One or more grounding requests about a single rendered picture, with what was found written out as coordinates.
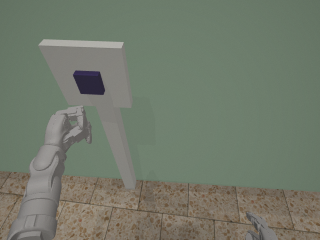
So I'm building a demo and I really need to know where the left robot forearm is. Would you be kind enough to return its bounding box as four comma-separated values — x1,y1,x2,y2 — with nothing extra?
6,144,67,240

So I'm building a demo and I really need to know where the panel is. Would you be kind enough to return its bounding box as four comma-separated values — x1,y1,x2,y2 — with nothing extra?
38,39,137,190

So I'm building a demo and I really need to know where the right robot hand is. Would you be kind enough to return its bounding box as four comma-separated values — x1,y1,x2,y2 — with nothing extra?
245,211,278,240

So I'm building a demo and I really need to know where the button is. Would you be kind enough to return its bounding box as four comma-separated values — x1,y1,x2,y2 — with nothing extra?
73,70,105,95

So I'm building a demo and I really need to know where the left robot hand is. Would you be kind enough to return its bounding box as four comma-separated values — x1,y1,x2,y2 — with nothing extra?
44,105,92,153

